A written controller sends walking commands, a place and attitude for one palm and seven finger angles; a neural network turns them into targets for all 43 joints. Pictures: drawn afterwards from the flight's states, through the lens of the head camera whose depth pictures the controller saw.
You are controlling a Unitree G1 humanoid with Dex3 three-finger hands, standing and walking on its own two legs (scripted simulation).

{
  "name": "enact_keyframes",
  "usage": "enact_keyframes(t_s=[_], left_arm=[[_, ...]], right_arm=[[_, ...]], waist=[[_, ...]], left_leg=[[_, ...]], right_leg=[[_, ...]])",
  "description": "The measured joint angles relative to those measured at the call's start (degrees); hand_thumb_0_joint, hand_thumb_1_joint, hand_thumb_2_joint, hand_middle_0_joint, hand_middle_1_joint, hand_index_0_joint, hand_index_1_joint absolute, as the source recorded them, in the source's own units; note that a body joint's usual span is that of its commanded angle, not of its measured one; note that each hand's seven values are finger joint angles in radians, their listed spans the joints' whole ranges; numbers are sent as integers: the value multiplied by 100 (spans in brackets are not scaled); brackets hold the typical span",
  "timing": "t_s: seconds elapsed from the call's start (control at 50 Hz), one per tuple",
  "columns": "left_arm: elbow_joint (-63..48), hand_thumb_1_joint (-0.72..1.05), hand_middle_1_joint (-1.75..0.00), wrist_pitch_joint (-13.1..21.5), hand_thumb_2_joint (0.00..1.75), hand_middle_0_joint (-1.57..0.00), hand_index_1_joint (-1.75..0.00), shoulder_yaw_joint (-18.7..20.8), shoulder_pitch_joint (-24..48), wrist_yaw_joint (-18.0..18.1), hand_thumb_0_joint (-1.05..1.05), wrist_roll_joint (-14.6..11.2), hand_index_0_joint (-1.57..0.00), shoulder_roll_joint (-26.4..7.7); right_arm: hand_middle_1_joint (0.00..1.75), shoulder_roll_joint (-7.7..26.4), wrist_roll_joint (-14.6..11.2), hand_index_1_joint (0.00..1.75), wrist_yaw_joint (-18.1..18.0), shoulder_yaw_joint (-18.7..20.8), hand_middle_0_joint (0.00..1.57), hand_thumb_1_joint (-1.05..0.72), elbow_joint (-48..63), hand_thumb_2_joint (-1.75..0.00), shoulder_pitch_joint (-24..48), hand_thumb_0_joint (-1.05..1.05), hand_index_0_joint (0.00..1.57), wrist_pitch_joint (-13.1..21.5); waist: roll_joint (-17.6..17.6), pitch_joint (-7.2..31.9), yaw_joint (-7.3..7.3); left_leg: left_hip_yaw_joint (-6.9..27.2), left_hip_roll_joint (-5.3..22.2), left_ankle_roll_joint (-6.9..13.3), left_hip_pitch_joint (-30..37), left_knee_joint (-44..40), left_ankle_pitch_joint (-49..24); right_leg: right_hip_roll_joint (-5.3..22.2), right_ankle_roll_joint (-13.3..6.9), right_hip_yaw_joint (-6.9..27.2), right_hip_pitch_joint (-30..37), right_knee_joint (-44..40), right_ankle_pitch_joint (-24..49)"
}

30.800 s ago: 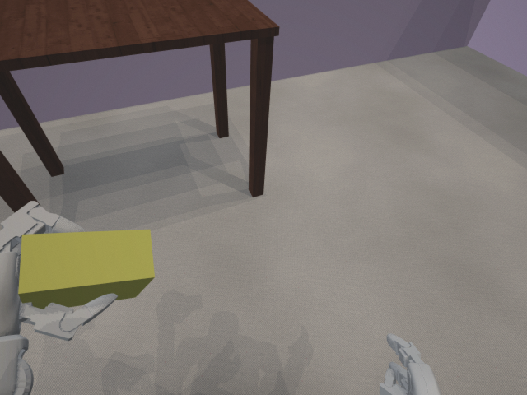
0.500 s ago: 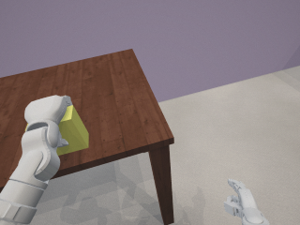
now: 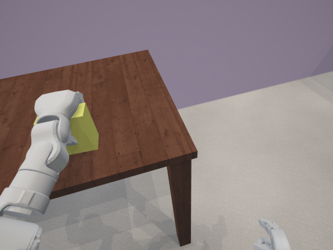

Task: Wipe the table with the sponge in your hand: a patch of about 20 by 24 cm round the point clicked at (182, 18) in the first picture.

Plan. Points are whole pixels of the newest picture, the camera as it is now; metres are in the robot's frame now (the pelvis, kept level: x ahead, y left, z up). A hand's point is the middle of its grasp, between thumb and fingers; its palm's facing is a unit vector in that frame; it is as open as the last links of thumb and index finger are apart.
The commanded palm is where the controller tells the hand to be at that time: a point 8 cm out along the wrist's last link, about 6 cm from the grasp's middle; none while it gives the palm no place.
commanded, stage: wipe forward along the middle lane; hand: left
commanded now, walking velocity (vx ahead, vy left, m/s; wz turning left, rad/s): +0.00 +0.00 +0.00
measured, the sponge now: (73, 135) +0.35 +0.29 +0.11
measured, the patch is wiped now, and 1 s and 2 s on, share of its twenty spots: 0.90 0.90 0.95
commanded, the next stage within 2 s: slide back across to the first lane in 1.08 s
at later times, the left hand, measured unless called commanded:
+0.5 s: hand (72, 108) +0.41 +0.30 +0.15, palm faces -0.09 +0.05 -1.00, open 9.9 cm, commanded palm +0.40 +0.31 +0.18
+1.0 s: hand (73, 98) +0.45 +0.32 +0.15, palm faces -0.11 +0.04 -0.99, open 9.9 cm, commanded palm +0.45 +0.32 +0.18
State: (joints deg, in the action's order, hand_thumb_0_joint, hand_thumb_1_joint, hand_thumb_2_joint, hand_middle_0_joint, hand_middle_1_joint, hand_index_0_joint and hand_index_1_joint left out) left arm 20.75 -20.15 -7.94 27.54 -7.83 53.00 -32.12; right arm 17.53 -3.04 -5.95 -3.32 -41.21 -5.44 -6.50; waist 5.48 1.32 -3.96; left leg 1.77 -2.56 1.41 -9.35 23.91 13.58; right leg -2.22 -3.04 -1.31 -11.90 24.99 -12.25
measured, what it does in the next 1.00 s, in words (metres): stands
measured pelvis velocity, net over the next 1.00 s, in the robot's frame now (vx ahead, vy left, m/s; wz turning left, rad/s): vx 0.01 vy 0.00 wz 0.00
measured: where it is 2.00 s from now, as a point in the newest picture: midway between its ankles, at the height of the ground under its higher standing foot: outside the picture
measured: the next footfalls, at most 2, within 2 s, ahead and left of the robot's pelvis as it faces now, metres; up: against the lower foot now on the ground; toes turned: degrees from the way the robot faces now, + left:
none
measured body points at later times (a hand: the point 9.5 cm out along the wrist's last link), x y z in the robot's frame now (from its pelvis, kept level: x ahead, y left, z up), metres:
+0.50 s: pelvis +0.01 +0.00 +0.00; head +0.02 -0.03 +0.45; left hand +0.41 +0.30 +0.20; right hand +0.15 -0.25 -0.13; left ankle -0.01 +0.11 -0.74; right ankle +0.01 -0.08 -0.74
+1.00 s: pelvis +0.01 +0.00 +0.00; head +0.05 -0.02 +0.45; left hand +0.45 +0.31 +0.20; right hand +0.11 -0.27 -0.14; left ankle -0.01 +0.11 -0.74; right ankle +0.01 -0.08 -0.74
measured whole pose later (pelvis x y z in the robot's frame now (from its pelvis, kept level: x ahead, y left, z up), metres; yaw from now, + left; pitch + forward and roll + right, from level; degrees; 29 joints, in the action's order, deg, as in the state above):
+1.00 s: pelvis +0.01 +0.00 +0.00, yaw +0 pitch +7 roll +0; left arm 54.8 -4.8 -5.2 50.7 -4.4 57.6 -37.4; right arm 17.4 -3.7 -6.0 -1.6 -42.9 -13.2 -7.2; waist 3.4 3.8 0.6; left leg 2.1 -2.2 1.7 -18.7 26.7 14.9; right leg -2.6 -2.8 -1.8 -20.1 25.3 -12.3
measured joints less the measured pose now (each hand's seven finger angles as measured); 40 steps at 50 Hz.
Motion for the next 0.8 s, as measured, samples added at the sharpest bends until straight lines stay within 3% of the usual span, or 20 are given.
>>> enact_keyframes(t_s=[0.42, 0.8], left_arm=[[1802, -55, -130, 877, 111, -77, -132, 104, 1244, 97, 1, 221, -80, -170], [2967, -56, -130, 1365, 112, -78, -131, 99, 2080, 223, 2, 400, -80, -358]], right_arm=[[30, -26, -30, 30, -31, 76, 20, -91, -87, -90, -409, 1, 21, 0], [30, -14, -56, 30, -17, 166, 20, -91, -153, -90, -683, 0, 21, -22]], waist=[[-109, 120, 160], [-164, 198, 315]], left_leg=[[35, 4, 14, -467, 150, 50], [61, 18, 15, -823, 235, 86]], right_leg=[[-4, 12, -42, -403, 32, 1], [-18, 9, -71, -719, 44, -4]])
